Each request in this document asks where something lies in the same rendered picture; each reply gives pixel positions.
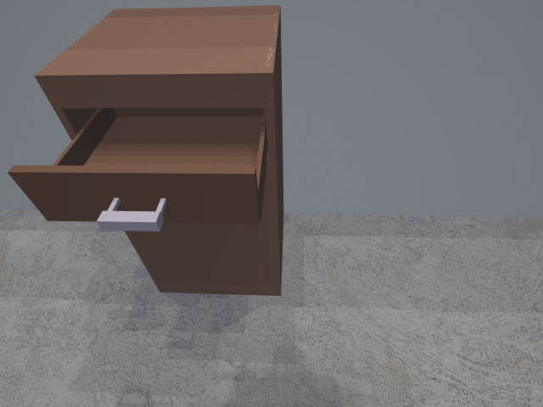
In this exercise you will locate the cabinet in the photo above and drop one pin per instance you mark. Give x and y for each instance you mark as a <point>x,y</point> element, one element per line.
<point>204,57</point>

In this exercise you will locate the handle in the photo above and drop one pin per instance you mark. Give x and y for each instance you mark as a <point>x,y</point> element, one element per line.
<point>112,220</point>

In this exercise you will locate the drawer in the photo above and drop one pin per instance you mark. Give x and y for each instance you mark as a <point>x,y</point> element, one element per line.
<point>209,164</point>

